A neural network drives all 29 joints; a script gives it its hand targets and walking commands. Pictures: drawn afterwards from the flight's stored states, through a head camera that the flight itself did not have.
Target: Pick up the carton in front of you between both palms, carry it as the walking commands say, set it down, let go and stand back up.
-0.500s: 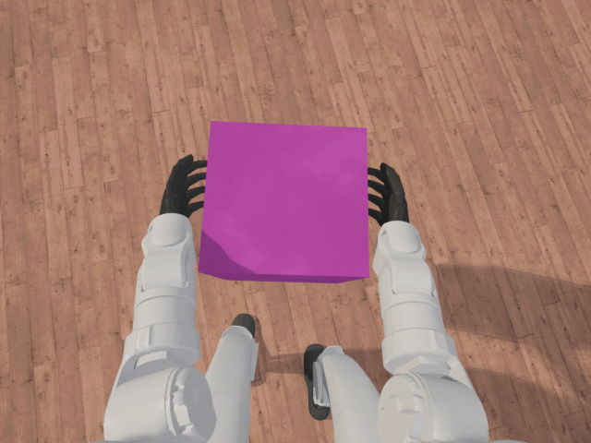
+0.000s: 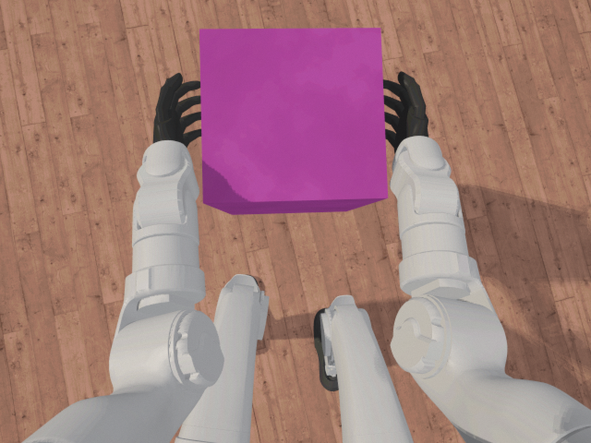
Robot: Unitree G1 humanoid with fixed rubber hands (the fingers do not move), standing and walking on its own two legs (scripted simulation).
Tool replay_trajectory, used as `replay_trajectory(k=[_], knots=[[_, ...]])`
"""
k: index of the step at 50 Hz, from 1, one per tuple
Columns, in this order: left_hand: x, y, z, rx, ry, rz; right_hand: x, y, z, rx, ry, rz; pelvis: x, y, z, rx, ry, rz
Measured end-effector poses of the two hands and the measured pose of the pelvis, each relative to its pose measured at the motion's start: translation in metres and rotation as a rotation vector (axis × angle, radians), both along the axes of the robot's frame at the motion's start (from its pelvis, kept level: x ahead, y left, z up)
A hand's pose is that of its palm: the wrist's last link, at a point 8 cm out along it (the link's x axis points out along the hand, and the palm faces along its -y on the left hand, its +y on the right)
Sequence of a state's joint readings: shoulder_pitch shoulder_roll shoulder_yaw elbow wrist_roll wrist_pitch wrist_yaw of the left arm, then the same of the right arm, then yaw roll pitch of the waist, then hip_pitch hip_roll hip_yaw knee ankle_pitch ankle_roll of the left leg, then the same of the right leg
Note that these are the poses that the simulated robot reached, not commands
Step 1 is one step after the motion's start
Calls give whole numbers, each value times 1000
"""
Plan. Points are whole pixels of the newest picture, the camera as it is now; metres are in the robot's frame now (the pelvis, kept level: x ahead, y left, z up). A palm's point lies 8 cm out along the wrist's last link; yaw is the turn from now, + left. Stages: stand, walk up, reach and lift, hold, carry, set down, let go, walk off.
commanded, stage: set down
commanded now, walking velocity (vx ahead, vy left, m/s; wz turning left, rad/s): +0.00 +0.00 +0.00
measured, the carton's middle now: (290, 141) +0.48 +0.06 -0.16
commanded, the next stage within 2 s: none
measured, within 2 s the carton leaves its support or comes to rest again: rests again in 1.34 s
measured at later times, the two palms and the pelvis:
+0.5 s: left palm (187, 152) +0.46 +0.22 -0.24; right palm (363, 140) +0.53 -0.07 -0.24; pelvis -0.02 -0.01 -0.12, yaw -2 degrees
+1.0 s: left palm (196, 159) +0.48 +0.23 -0.36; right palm (341, 145) +0.56 -0.06 -0.37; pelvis -0.02 -0.01 -0.19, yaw -2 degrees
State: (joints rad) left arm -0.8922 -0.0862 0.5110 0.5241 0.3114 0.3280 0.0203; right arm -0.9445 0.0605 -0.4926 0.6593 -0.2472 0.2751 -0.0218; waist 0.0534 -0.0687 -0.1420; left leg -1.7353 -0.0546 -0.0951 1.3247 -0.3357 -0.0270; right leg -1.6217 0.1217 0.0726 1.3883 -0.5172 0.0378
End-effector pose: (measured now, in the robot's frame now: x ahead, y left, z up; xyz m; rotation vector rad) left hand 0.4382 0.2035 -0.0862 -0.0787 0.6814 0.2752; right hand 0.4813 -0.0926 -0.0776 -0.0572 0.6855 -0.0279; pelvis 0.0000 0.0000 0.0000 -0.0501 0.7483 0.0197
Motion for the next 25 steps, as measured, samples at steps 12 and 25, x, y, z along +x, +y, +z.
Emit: replay_trajectory(k=[12, 25], knots=[[16, 6, -75, 15, 10, 19, 23, 7, -77, -3, 7, 32, -11, -4, -62, -6, 66, -16], [27, 18, -151, 35, 36, 47, 44, 20, -159, -8, 29, 85, -20, -10, -116, 5, 82, -36]])
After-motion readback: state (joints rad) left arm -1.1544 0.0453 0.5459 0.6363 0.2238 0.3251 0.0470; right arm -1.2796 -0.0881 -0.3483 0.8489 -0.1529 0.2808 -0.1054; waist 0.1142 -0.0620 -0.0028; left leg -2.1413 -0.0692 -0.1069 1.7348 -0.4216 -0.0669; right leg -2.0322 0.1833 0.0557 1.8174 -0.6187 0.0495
